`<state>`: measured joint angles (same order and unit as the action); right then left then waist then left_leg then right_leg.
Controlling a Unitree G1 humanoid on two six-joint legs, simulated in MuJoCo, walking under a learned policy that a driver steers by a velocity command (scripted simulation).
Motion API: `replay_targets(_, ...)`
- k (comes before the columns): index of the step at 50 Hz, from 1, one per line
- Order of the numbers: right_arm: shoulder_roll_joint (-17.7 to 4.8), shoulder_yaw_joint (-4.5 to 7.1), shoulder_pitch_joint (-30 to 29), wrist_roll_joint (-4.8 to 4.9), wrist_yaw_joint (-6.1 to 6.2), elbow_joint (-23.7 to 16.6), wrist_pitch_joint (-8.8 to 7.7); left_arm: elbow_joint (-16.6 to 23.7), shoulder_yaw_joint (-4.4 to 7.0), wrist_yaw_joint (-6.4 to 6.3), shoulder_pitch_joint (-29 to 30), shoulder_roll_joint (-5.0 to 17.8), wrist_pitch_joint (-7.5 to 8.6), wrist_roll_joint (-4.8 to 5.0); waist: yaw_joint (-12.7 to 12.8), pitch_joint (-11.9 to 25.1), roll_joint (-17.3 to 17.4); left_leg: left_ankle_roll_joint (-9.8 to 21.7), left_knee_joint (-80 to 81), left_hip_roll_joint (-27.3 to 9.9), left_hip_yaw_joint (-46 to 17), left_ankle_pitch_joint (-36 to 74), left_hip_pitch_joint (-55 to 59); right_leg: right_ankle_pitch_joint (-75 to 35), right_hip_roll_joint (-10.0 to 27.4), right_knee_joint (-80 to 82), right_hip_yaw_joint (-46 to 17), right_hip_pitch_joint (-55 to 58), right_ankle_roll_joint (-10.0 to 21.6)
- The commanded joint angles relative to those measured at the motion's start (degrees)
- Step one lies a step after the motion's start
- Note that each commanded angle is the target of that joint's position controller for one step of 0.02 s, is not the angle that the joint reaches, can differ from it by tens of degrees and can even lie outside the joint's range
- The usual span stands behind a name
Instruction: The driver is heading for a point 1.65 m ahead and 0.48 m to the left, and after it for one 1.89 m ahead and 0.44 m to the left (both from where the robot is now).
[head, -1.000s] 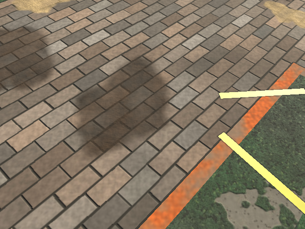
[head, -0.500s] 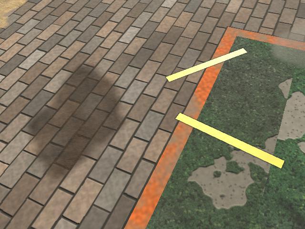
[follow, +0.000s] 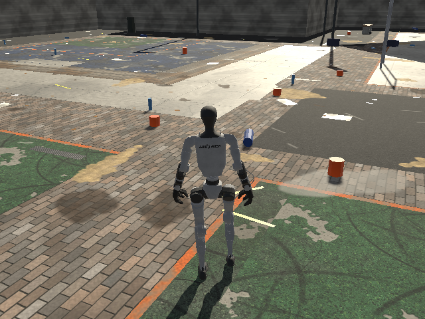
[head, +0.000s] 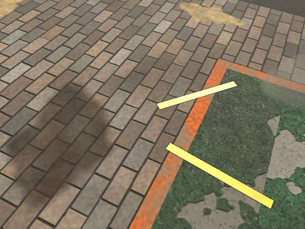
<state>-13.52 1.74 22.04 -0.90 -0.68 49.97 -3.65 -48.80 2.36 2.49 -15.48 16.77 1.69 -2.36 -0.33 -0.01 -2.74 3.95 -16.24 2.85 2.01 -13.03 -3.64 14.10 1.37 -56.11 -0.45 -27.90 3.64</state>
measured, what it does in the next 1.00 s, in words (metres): walks ahead: right foot, then left foot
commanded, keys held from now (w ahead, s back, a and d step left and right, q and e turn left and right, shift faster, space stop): w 1.00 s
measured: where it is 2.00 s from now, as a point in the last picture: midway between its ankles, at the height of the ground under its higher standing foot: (154, 166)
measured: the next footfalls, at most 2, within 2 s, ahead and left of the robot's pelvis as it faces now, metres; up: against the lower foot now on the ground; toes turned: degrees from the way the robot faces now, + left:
right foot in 0.30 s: +0.33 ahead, -0.11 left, +0.00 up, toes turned -3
left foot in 0.86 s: +0.65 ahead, +0.06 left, +0.00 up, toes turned +4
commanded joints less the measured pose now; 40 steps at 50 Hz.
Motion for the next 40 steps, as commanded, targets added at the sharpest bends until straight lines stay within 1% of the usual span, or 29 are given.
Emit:
replay_targets(1, -7.11, 1.51, 2.58, 0.59, -0.05, -0.75, -1.55, 3.87, 0.40, 0.40, 5.01, 2.78, 0.29, -0.22, -0.55, -4.95, 7.05, 6.22, 10.28, -13.41, -11.45, 10.10, 5.01, -5.34, 2.76, -2.09, 1.50, -14.68, -2.07)
replay_targets(4, -6.58, 1.22, 5.18, 0.51, 0.03, 1.20, -1.47, 6.11, -0.18, 0.39, 11.72, 1.76, 0.08, -0.06, -1.86, -6.02, 7.23, 6.60, 9.94, -12.30, -8.16, 19.09, 4.91, -7.87, 2.66, 4.01, 3.60, -15.88, -3.47)
replay_targets(6, -6.60, 1.11, 5.92, 0.37, 0.17, 2.18, -1.48, 7.27, -0.79, 0.51, 15.50, 0.72, 0.14, 0.18, -2.55, -6.57, 7.78, 6.35, 9.59, -11.65, -6.34, 22.93, 4.24, -10.25, 1.99, 10.59, 4.79, -13.36, -3.52)
replay_targets(8, -7.15, 1.14, 6.97, 0.25, 0.43, 3.23, -1.55, 8.25, -1.16, 0.53, 18.66, 0.43, 0.28, 0.46, -3.18, -7.09, 8.08, 6.36, 9.48, -12.43, -5.77, 25.42, 4.81, -11.61, 1.12, 16.79, 5.59, -10.39, -2.67)
replay_targets(10, -7.78, 1.22, 7.14, 0.15, 0.74, 4.17, -1.53, 8.72, -1.14, 0.27, 19.60, 0.96, 0.41, 0.56, -2.69, -7.36, 8.22, 6.21, 8.73, -14.07, -5.68, 29.50, 6.68, -11.12, 0.26, 20.99, 5.82, -7.37, -0.95)
replay_targets(11, -8.06, 1.26, 6.63, 0.12, 0.90, 4.49, -1.50, 8.62, -1.01, 0.04, 18.93, 1.36, 0.52, 0.55, -1.92, -7.06, 8.20, 5.91, 7.36, -14.78, -5.40, 33.57, 7.79, -10.18, -0.36, 22.42, 5.90, -5.32, 0.14)
replay_targets(12, -8.47, 1.30, 5.54, 0.09, 1.06, 4.62, -1.50, 8.01, -0.75, -0.31, 16.80, 1.87, 0.67, 0.54, -0.46, -5.89, 8.42, 5.29, 4.37, -15.15, -4.78, 41.36, 8.70, -8.56, -1.52, 23.49, 6.10, -1.71, 1.34)
replay_targets(13, -9.09, 1.44, 4.60, -0.09, 1.22, 4.77, -1.40, 6.56, -0.27, -0.81, 12.38, 2.82, 0.88, 0.55, 1.67, -3.25, 8.91, 4.45, -0.98, -15.18, -4.19, 50.07, 9.70, -6.37, -3.15, 24.10, 6.24, 3.57, 2.50)
replay_targets(14, -9.58, 1.58, 3.91, -0.25, 1.24, 4.93, -1.06, 3.97, 0.44, -1.36, 4.70, 4.12, 1.27, 0.59, 4.90, 1.18, 8.48, 3.64, -10.14, -14.31, -3.25, 54.80, 9.67, -5.37, -4.92, 26.23, 6.59, 11.84, 3.87)
replay_targets(15, -9.48, 1.48, 3.56, 0.02, 1.24, 4.81, -0.83, 0.95, 1.30, -2.04, -4.79, 5.82, 1.85, -0.04, 8.89, 6.52, 7.01, 2.73, -22.42, -12.33, -1.64, 48.08, 3.25, -6.61, -2.97, 28.42, 4.60, 25.37, 5.48)
replay_targets(16, -5.27, 0.33, 6.22, 1.04, 0.80, 2.72, -0.88, -0.22, 2.74, -2.88, -12.64, 11.18, 2.07, -1.60, 9.50, 14.68, -1.51, 1.35, -41.68, -7.92, 0.89, 24.98, -11.72, 4.49, 12.19, 29.56, -13.66, 41.58, 9.12)
replay_targets(17, -2.39, 0.10, 11.44, 1.59, 0.55, 3.05, -0.73, -0.54, 3.34, -2.43, -12.42, 13.43, 1.71, -1.07, 6.15, 19.40, -10.74, 0.40, -57.82, 2.39, -2.11, -17.84, -26.96, 6.20, 23.75, 37.94, -40.31, 48.34, 15.45)
replay_targets(18, -7.80, 1.52, 5.25, 0.34, 0.84, 2.59, -0.54, -0.47, 2.94, -2.08, -7.05, 10.15, 1.49, 1.11, 5.19, 11.62, -2.68, 1.62, -60.36, -1.39, -7.35, -13.27, -31.29, 9.29, 19.95, 40.21, -36.94, 41.40, 13.48)
replay_targets(19, -7.40, 1.50, 1.46, 0.36, 0.48, 1.40, -1.01, 0.17, 2.05, -1.98, -1.69, 6.56, 1.73, 1.55, 3.25, 3.75, -0.80, 1.89, -57.67, -4.01, -6.45, -7.45, -31.52, 6.04, 18.06, 41.93, -27.33, 32.19, 12.02)
replay_targets(20, -6.25, 1.27, -0.33, 0.31, 0.26, 1.33, -1.19, 0.14, 1.38, -1.80, 0.74, 3.94, 2.24, 1.28, 1.86, 0.54, 0.82, 1.88, -54.38, -5.99, -5.82, -4.38, -29.52, -0.02, 15.13, 43.94, -21.29, 26.22, 10.49)
replay_targets(21, -5.68, 1.25, -0.17, -0.43, 0.02, 1.62, -0.65, -0.52, 0.99, -1.94, 1.20, 2.75, 2.67, 1.39, 0.32, -1.06, 0.06, 1.36, -52.04, -7.13, -5.41, -3.36, -27.15, -4.96, 12.81, 44.96, -16.83, 22.17, 9.16)
replay_targets(22, -4.70, 1.00, 1.06, -1.00, -0.40, 2.13, 0.12, -1.36, 0.58, -2.04, 1.07, 1.51, 3.02, 1.45, -1.01, -1.03, -0.66, 0.67, -50.31, -7.83, -5.11, -2.82, -24.54, -7.72, 11.25, 46.17, -13.50, 19.47, 8.36)
replay_targets(23, -3.92, 0.90, 1.10, -1.12, -0.77, 2.24, 0.69, -2.13, 0.51, -2.04, -0.16, 1.40, 3.54, 1.49, -1.39, -0.89, -0.79, 0.12, -49.53, -7.84, -4.46, -2.43, -23.69, -10.79, 10.72, 46.91, -11.90, 18.57, 8.52)
replay_targets(25, -3.29, 0.81, -1.32, -1.29, -1.28, 1.51, 1.43, -3.69, 0.74, -2.03, -2.49, 2.40, 4.28, 1.94, -1.77, -2.12, -0.31, -0.92, -47.07, -8.71, -3.18, -0.62, -26.32, -13.18, 10.01, 48.79, -9.01, 18.27, 8.93)
replay_targets(26, -3.41, 0.81, -3.92, -1.35, -1.41, 0.71, 1.68, -4.27, 0.85, -2.05, -3.44, 2.88, 4.40, 1.98, -1.48, -3.16, -0.14, -1.49, -45.39, -9.31, -2.57, 1.44, -28.70, -13.12, 9.66, 49.86, -7.94, 18.53, 8.95)
replay_targets(28, -3.70, 0.77, -9.45, -1.32, -1.50, -1.08, 1.85, -5.39, 0.73, -2.07, -5.72, 2.75, 4.30, 2.07, -0.39, -4.87, 0.17, -2.53, -41.02, -10.04, -1.41, 5.85, -33.02, -15.28, 8.66, 50.91, -6.12, 19.97, 8.56)
replay_targets(31, -3.07, 0.27, -16.24, -0.85, -1.57, -3.24, 1.54, -6.71, 0.41, -2.07, -8.39, 2.45, 4.16, 2.13, 1.17, -5.58, 0.37, -3.31, -31.56, -9.31, 0.41, 11.56, -33.87, -21.48, 7.11, 50.41, -3.21, 22.05, 7.28)
replay_targets(34, -2.30, -0.38, -21.76, -0.54, -1.48, -4.82, 1.30, -8.28, 0.23, -2.40, -11.70, 2.68, 4.13, 1.94, 3.03, -5.71, -0.10, -2.83, -23.78, -7.58, 2.21, 14.83, -32.61, -26.79, 7.37, 49.43, -1.98, 25.84, 6.52)
replay_targets(36, -2.59, -0.50, -24.69, -0.52, -1.32, -5.85, 1.14, -9.34, 0.13, -2.73, -13.62, 2.77, 3.89, 1.58, 3.93, -6.05, -0.25, -1.94, -20.54, -6.61, 2.71, 14.27, -33.05, -29.55, 8.55, 48.29, -2.07, 30.06, 6.83)
replay_targets(37, -2.85, -0.46, -25.65, -0.53, -1.26, -6.34, 0.99, -9.80, 0.12, -2.92, -14.12, 2.88, 3.74, 1.35, 3.99, -6.21, -0.31, -1.32, -19.22, -6.22, 2.64, 13.16, -33.20, -31.30, 9.34, 47.43, -2.23, 32.25, 7.07)
replay_targets(39, -3.51, -0.23, -25.40, -0.53, -1.09, -6.71, 0.59, -10.35, 0.26, -3.36, -13.58, 3.50, 3.49, 1.01, 2.91, -5.98, -0.51, 0.34, -16.90, -5.09, 2.68, 9.27, -31.42, -37.94, 10.74, 44.54, -2.09, 35.65, 7.02)
replay_targets(40, -3.96, 0.02, -23.24, -0.54, -0.86, -6.18, 0.34, -10.34, 0.35, -3.55, -12.41, 3.95, 3.43, 0.91, 1.46, -4.94, -0.89, 1.39, -15.69, -3.75, 3.14, 6.70, -27.75, -45.21, 10.86, 41.46, -1.40, 36.22, 6.46)
Keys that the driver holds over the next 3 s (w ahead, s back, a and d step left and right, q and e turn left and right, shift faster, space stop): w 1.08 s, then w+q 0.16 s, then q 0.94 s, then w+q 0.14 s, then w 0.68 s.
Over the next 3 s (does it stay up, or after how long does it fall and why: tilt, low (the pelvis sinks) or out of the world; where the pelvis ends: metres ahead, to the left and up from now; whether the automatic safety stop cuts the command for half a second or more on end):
stays up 0.96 0.20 0.00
